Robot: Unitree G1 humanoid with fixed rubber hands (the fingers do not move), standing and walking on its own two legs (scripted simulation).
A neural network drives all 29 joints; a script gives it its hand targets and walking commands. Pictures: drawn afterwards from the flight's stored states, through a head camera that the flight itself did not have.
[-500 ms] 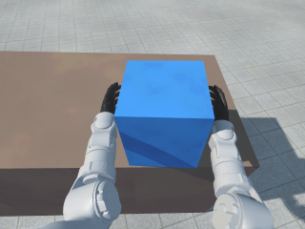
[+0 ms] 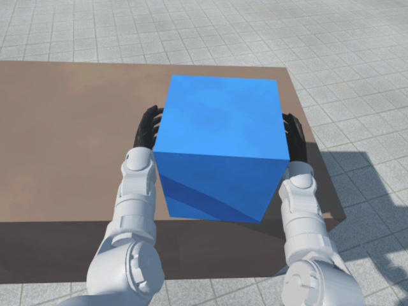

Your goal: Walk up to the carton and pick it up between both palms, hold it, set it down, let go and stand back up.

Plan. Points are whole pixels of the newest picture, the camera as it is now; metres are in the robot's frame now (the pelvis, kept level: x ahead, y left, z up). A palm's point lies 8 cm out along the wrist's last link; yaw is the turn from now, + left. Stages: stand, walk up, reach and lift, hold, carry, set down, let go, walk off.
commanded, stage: set down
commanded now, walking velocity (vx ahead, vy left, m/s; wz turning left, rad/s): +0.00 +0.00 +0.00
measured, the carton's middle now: (218, 153) +0.41 +0.02 +0.04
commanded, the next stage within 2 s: none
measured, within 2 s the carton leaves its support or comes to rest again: rests again in 0.38 s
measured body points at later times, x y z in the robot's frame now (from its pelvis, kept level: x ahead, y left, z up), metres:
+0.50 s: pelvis -0.01 +0.00 -0.01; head +0.05 +0.02 +0.44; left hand +0.43 +0.20 +0.06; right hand +0.44 -0.12 +0.06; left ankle +0.00 +0.11 -0.75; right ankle -0.03 -0.12 -0.75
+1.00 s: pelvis -0.03 +0.00 -0.01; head +0.01 +0.02 +0.44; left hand +0.37 +0.23 +0.05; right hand +0.39 -0.15 +0.05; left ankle +0.00 +0.11 -0.75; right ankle -0.03 -0.12 -0.75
